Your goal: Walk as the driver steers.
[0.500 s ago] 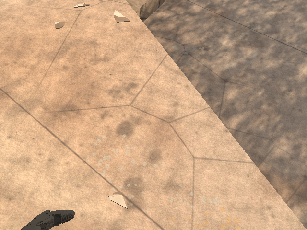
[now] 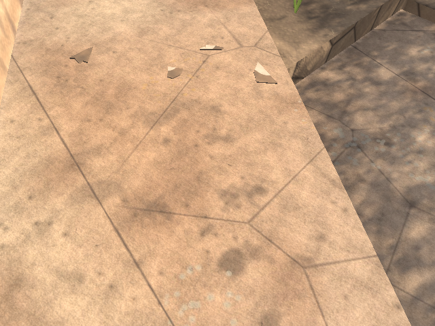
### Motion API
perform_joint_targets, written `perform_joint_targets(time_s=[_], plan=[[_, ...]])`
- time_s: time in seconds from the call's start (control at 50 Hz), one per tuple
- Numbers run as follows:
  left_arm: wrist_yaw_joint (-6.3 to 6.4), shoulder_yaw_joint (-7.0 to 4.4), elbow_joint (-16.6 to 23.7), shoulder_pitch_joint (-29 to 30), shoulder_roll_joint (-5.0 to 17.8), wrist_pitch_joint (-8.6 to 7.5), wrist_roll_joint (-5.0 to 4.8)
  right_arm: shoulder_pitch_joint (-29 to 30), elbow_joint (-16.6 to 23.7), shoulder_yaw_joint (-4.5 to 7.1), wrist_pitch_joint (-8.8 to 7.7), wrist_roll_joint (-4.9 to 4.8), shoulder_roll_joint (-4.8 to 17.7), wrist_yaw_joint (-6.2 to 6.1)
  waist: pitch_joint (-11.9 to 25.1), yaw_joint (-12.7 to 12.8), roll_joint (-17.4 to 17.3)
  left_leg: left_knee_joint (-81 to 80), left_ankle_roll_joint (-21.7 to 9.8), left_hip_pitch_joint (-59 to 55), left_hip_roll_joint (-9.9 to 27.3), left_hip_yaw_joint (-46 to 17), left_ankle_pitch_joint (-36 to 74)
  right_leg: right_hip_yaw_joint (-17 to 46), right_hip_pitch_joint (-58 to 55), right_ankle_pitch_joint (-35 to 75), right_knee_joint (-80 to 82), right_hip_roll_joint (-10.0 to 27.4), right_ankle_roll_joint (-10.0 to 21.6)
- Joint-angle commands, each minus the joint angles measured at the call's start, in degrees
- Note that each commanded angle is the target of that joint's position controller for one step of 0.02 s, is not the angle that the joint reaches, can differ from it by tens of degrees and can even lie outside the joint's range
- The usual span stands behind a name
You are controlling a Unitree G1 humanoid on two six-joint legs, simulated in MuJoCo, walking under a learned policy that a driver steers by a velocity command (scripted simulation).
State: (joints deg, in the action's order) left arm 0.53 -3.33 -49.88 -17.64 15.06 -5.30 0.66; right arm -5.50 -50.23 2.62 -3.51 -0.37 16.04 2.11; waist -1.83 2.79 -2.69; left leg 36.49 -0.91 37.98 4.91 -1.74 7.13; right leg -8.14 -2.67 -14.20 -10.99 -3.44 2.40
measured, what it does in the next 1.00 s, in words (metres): walks ahead, turning left: left foot, then right foot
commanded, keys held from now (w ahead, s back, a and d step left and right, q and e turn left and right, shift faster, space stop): q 0.64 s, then no key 0.36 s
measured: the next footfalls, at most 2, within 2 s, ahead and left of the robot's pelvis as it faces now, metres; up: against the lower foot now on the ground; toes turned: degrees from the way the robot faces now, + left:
left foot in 0.10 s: +0.24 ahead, +0.11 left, +0.00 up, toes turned +4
right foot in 0.60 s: +0.29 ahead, -0.10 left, +0.00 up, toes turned +26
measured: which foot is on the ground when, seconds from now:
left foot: up 0.00-0.08, down 0.10-0.60, up 0.62-0.96, down 0.98-1.00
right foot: down 0.00-0.12, up 0.14-0.58, down 0.60-1.00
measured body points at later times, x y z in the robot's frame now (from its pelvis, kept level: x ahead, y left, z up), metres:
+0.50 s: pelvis +0.15 +0.02 -0.01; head +0.19 +0.04 +0.44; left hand +0.23 +0.33 -0.12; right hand +0.37 -0.23 -0.10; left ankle +0.20 +0.11 -0.74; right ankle +0.25 -0.14 -0.71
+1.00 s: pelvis +0.18 +0.01 -0.01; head +0.20 +0.02 +0.44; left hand +0.17 +0.30 -0.12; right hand +0.44 -0.16 -0.11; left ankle +0.11 +0.11 -0.75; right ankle +0.25 -0.12 -0.74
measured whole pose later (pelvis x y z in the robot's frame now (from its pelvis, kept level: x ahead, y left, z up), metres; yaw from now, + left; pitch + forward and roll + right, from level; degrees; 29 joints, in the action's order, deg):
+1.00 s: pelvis +0.18 +0.01 -0.01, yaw +27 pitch +1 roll +0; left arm 0.7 -2.6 -42.5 -10.9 15.2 -0.1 0.2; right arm -10.0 -38.1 3.3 3.0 0.0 15.1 -0.5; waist -1.8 1.4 0.7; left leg 27.7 0.7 12.8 -0.9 -1.8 -15.1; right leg 0.0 16.2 -15.8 -31.1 3.0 -1.8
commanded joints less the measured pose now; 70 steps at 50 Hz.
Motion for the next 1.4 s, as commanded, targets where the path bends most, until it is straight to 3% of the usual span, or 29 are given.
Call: perform_joint_targets(time_s=[0.02, 0.08, 0.1, 0.12, 0.14, 0.16, 0.18, 0.2, 0.24, 0.32, 0.46, 0.54, 0.58, 0.6, 0.62, 0.64, 0.66, 0.7, 0.82, 0.9, 0.94, 0.96, 0.98, 1.0, 1.02, 1.04, 1.12, 1.36, 1.4], plan=[[1.22, -2.32, 2.5, 1.6, 10.1, 0.89, -0.93, 4.8, 6.4, 0.71, -0.75, 0.12, 3.9, 1.35, -1.1, -0.7, 6.5, -2.9, -1.1, -3.8, -2.0, 2.8, -3.8, 0.8, 2.0, 36.6, -3.8, 17.0, 5.8], [2.45, -2.77, 3.7, 4.1, 11.2, 2.93, -1.59, -6.3, 5.3, 2.98, -0.76, 0.21, 8.1, 2.05, 5.6, -6.4, 7.2, -6.9, -3.9, -15.5, -6.9, 6.1, -9.0, -0.3, -0.3, 48.7, -21.7, 15.7, 2.7], [2.53, -2.45, 4.2, 2.5, 10.7, 3.13, -1.2, -11.9, 4.5, 4.45, -0.8, 0.33, 11.5, 1.22, 9.4, -8.6, 3.1, -10.8, -6.1, -25.8, -6.1, 2.3, 3.9, -1.6, 5.0, 40.0, -34.7, 11.9, -0.5], [2.02, -0.69, 6.0, -1.5, 5.5, 2.56, 1.71, -13.8, 5.0, 5.28, -0.29, 0.44, 16.6, -0.18, 15.9, -5.1, -9.8, -4.3, -11.8, -42.5, 6.7, -13.9, 31.5, -1.1, 21.5, -1.7, -53.5, 5.9, -4.2], [1.08, 0.43, 6.8, -6.5, 3.5, 1.61, 0.91, -12.6, 7.3, 5.14, -0.22, 1.27, 18.0, -0.05, 26.8, -2.9, -13.2, -8.4, -25.3, -56.2, 18.2, -38.8, 32.3, 8.9, 36.8, -29.0, -70.8, -3.3, -6.4], [0.36, -0.71, 6.2, -2.9, 8.8, 1.11, -0.79, -11.1, 9.0, 4.6, 0.37, 0.88, 14.3, 0.07, 27.6, -6.2, -3.2, -11.5, -22.8, -53.1, 15.1, -33.7, 21.4, 15.9, 38.8, -24.4, -72.7, 1.0, -5.2], [0.49, -0.9, 7.8, 2.4, 9.4, 1.31, -1.81, -7.3, 10.0, 3.93, 0.63, 0.12, 11.4, -0.15, 19.8, -6.0, -0.3, -13.1, -19.7, -46.0, 12.1, -26.6, 12.1, 14.4, 41.4, -19.0, -69.5, 2.9, -4.4], [1.35, -1.03, 7.5, 4.4, 8.8, 2.0, -1.24, -4.8, 10.2, 3.42, 1.02, -0.57, 9.5, -0.49, 13.2, -4.6, 4.2, -15.1, -16.7, -37.3, 9.1, -22.1, 5.6, 13.5, 41.2, -15.1, -64.9, 5.2, -4.7], [2.32, -1.65, 8.3, 4.9, 9.5, 3.73, -0.33, -2.8, 11.0, 3.11, 1.87, 0.21, 8.5, -1.2, 8.8, -2.0, 0.7, -18.3, -14.8, -25.0, 5.9, -19.5, -0.9, 13.5, 35.2, -11.3, -58.3, 6.5, -4.8], [3.12, -1.23, 8.9, 3.8, 7.0, 4.24, 0.18, -3.3, 12.2, 4.09, 2.28, 0.57, 10.7, -2.36, 10.2, -1.6, -1.9, -18.2, -14.6, -22.1, 3.8, -17.5, 2.9, 12.9, 33.3, -8.0, -48.9, 4.9, -6.4], [2.69, -1.14, 11.0, 9.1, 6.8, 3.99, -0.38, -2.9, 14.3, 4.3, 4.7, -0.02, 10.7, -4.11, 8.7, -3.8, -5.3, -18.5, -11.3, -21.5, 1.3, -22.5, -20.0, 14.6, 31.9, -2.1, -35.3, 3.3, -7.6], [1.63, -1.39, 11.3, 8.7, 7.5, 2.48, -1.02, -3.8, 15.1, 4.3, 5.47, -0.16, 10.5, -3.93, 8.9, -4.1, -6.8, -15.4, -10.8, -24.8, 1.7, -27.0, -12.8, 14.5, 27.0, -4.1, -25.7, 1.8, -6.2], [1.01, -1.83, 10.3, 5.2, 7.8, 1.93, -1.19, -2.5, 15.8, 4.05, 6.01, -0.9, 9.9, -4.06, 8.6, -1.4, -6.5, -12.1, -8.7, -23.9, -0.4, -27.2, -10.2, 13.2, 19.3, 2.9, -13.0, 1.9, -4.7], [1.04, -2.58, 10.1, 3.8, 10.2, 1.89, -0.61, -3.5, 16.1, 3.54, 6.14, -1.04, 8.2, -4.17, 9.3, -1.5, -3.6, -8.0, -6.1, -19.7, -3.2, -24.8, -15.9, 16.2, 12.7, 7.3, -9.2, 7.5, -2.8], [1.51, -3.45, 11.4, 5.8, 14.8, 2.55, 0.71, -6.0, 16.8, 2.71, 6.01, -0.54, 4.8, -3.87, 8.8, -4.6, 10.5, 4.4, -2.5, -11.0, -10.3, -14.6, -32.3, 28.1, 7.9, 16.5, -7.5, 20.6, 3.2], [1.16, -3.66, 11.4, 5.5, 14.9, 3.01, 2.82, -4.8, 18.4, 3.87, 5.09, -0.41, 8.5, -3.47, 7.0, -4.1, 20.7, 16.3, 0.3, -2.8, -14.2, -7.3, -44.3, 38.4, 10.2, 26.4, -6.3, 27.3, 12.0], [1.16, -2.95, 12.7, 7.3, 11.9, 3.01, 2.12, -6.6, 17.0, 5.08, 4.72, 0.21, 12.3, -3.26, 6.9, -4.1, 14.8, 25.7, 2.2, -2.5, -10.8, -8.3, -41.9, 35.3, 10.5, 28.0, -7.6, 27.0, 13.1], [1.29, -2.08, 13.3, 9.8, 8.6, 3.38, 0.27, -8.4, 14.1, 5.14, 5.68, -0.31, 10.4, -3.72, 5.8, -4.8, 9.1, 32.0, 4.3, -2.1, -10.4, -7.3, -36.3, 24.9, 9.9, 26.4, -10.4, 19.3, 8.3], [1.31, -1.97, 12.5, 8.2, 8.8, 4.68, -0.12, -3.4, 16.6, 2.77, 6.26, -0.41, 4.5, -3.49, 6.2, -1.9, 13.4, 19.1, 6.7, -7.5, -8.1, -2.5, -32.4, 17.6, 7.6, 28.7, -10.7, 16.3, 9.4], [0.76, -2.39, 11.6, 7.3, 10.4, 5.26, -0.93, -2.8, 17.0, 2.37, 6.12, -0.41, 4.5, -2.69, 6.7, -0.7, 15.8, 2.6, 5.3, -18.0, -6.5, 1.8, -30.4, 18.2, 9.7, 26.2, -11.2, 17.2, 10.0], [0.63, -1.92, 11.0, 7.9, 9.7, 5.39, -1.82, -6.1, 15.4, 2.45, 5.85, -0.24, 4.1, -2.35, 5.7, -2.8, 14.2, -13.1, 3.0, -25.5, -7.1, 3.3, -19.0, 17.5, 12.3, 23.0, -13.1, 16.1, 8.1], [0.55, -1.5, 9.9, 5.3, 8.6, 5.0, -1.93, -6.4, 15.3, 2.51, 5.74, 0.17, 4.9, -2.4, 5.6, -2.7, 12.3, -18.4, 1.3, -31.0, -6.0, 1.2, -12.8, 17.0, 15.3, 19.0, -13.6, 15.1, 5.2], [0.2, -0.7, 9.8, 3.6, 6.6, 4.38, -0.4, -7.5, 15.8, 2.82, 5.68, 0.62, 7.7, -2.84, 8.4, -1.6, 5.6, -16.9, -0.7, -38.7, 0.8, -6.7, -1.9, 14.4, 20.0, 10.1, -17.8, 12.2, 0.8], [-0.46, 0.32, 10.2, 1.6, 3.4, 3.45, 1.3, -4.8, 16.2, 3.0, 5.86, 1.42, 10.2, -3.2, 8.4, 1.8, -6.6, -13.3, -5.7, -37.6, 7.9, -12.4, 6.4, 8.9, 23.8, -4.0, -19.7, 7.2, -3.4], [-0.13, 0.36, 10.5, 5.5, 4.5, 3.39, 1.33, -2.8, 16.3, 1.89, 5.3, 1.81, 5.5, -2.67, 7.8, -0.6, -6.9, -14.6, -8.7, -29.4, 8.1, -12.7, -2.8, 9.6, 18.5, -4.7, -17.4, 7.8, -5.2], [-0.07, 0.0, 10.5, 7.7, 6.0, 3.48, 0.98, -1.6, 16.1, 1.37, 4.71, 2.02, 3.7, -2.24, 5.7, -0.8, -4.8, -14.8, -6.7, -28.1, 4.3, -10.4, -10.5, 9.3, 17.0, 0.4, -16.6, 7.6, -5.7], [0.5, -0.29, 8.9, 7.1, 6.8, 4.35, 0.41, -3.9, 14.6, 1.17, 3.14, 1.58, 4.5, -2.07, 2.1, -1.6, -4.0, -14.9, -3.2, -24.8, 0.9, -8.0, -14.1, 9.1, 15.3, 5.6, -15.8, 7.3, -5.7], [1.46, -0.38, 2.9, 4.3, 5.9, 4.61, -0.01, -5.7, 11.5, 0.79, 2.86, 1.15, 3.0, -2.44, 3.6, -1.8, 1.0, -14.5, -3.1, -26.1, -1.4, -6.0, -17.1, 7.8, 12.5, 5.0, -15.4, 6.9, -6.3], [1.68, -0.28, 2.4, 5.2, 5.6, 4.68, 0.0, -4.7, 11.1, 0.54, 2.91, 1.29, 2.4, -2.52, 0.8, -1.6, 1.0, -15.3, -3.2, -23.7, -1.4, -6.4, -19.8, 8.3, 13.3, 5.3, -15.1, 7.1, -6.2]])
